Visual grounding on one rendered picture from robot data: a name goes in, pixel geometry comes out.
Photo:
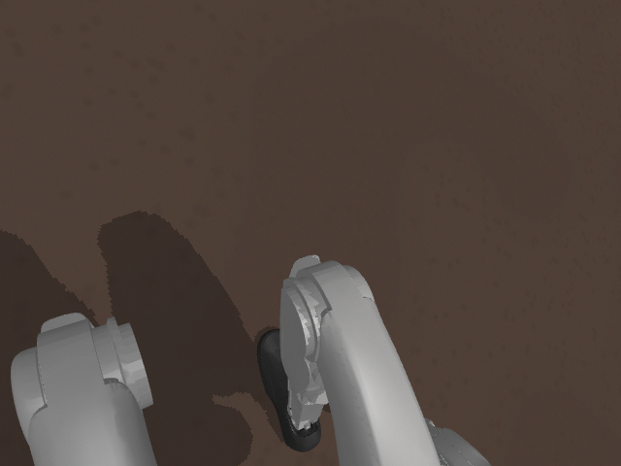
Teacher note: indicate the right robot foot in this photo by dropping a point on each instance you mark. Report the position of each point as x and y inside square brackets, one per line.
[275, 382]

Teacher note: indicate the right robot hand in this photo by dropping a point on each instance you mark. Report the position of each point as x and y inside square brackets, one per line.
[452, 449]

